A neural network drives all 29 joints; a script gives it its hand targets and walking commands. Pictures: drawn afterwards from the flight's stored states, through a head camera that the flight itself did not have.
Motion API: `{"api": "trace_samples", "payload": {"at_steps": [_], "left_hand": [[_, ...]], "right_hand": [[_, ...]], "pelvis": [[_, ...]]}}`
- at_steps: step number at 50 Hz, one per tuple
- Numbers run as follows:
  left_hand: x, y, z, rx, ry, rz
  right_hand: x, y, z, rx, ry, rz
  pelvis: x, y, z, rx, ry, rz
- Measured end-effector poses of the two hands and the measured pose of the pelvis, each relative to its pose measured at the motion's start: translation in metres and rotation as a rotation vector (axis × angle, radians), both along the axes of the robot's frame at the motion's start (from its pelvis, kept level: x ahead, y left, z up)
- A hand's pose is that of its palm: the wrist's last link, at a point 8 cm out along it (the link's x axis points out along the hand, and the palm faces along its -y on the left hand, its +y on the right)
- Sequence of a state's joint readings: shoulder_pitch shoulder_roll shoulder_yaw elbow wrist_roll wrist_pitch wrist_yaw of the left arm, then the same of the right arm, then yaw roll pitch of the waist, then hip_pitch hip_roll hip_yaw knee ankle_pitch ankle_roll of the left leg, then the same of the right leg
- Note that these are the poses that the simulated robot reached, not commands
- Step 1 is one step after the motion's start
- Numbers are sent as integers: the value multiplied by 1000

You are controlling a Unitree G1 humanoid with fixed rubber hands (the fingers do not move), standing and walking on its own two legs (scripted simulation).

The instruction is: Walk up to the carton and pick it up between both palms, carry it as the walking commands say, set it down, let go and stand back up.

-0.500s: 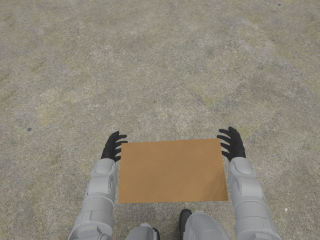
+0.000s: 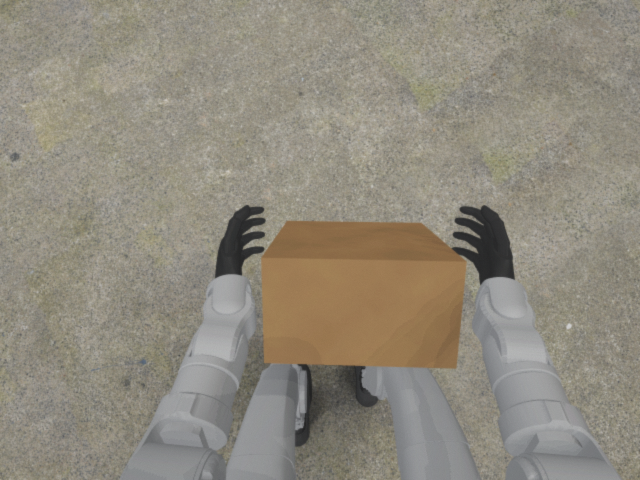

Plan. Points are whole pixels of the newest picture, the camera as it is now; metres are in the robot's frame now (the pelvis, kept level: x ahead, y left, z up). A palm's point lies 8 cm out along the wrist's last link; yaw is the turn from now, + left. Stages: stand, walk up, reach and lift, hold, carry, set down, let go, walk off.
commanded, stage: set down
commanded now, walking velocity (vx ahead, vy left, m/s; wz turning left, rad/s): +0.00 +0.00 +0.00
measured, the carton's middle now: (356, 281) +0.34 -0.04 -0.23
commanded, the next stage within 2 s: none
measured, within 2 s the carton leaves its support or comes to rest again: neither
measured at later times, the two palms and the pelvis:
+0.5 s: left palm (246, 261) +0.37 +0.13 -0.20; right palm (460, 246) +0.37 -0.20 -0.19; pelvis -0.03 -0.03 -0.07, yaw +1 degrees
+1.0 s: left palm (257, 243) +0.43 +0.13 -0.31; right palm (438, 237) +0.41 -0.20 -0.29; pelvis -0.04 -0.01 -0.15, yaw -1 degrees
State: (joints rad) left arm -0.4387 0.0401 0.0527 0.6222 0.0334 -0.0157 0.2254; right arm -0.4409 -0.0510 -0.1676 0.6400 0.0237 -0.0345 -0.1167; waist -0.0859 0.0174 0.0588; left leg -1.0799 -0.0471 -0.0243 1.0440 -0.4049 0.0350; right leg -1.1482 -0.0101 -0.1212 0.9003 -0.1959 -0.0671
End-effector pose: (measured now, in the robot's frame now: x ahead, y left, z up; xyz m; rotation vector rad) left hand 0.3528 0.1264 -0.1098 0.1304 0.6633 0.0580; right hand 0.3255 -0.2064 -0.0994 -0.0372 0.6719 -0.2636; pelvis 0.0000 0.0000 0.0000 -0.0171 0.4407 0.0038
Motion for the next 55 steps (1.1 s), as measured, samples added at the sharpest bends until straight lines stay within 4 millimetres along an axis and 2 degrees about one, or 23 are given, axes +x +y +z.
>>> {"api": "trace_samples", "payload": {"at_steps": [5, 9, 17, 22, 33, 44, 55], "left_hand": [[19, -5, -8, 35, -40, -14], [29, -7, -23, 65, -36, -37], [20, -8, -70, 76, 56, -68], [17, -3, -89, 69, 89, -44], [43, 6, -107, 55, 39, -40], [57, 5, -176, 13, 80, -17], [81, -6, -227, -28, -1, 28]], "right_hand": [[17, -4, -17, 6, -32, -10], [33, -6, -31, 9, -65, -21], [44, -7, -69, 21, -49, -23], [45, -1, -88, 31, -16, -15], [64, 8, -106, 7, -55, -12], [76, 9, -165, -19, -18, -17], [94, -4, -223, -4, -64, -27]], "pelvis": [[-14, -11, -14, 17, -5, -2], [-21, -20, -28, 30, 11, -4], [-27, -31, -52, 47, 67, -10], [-29, -34, -63, 51, 92, -13], [-36, -26, -88, 40, 122, -18], [-38, -11, -128, 17, 203, -24], [-55, -4, -162, 8, 91, -27]]}}
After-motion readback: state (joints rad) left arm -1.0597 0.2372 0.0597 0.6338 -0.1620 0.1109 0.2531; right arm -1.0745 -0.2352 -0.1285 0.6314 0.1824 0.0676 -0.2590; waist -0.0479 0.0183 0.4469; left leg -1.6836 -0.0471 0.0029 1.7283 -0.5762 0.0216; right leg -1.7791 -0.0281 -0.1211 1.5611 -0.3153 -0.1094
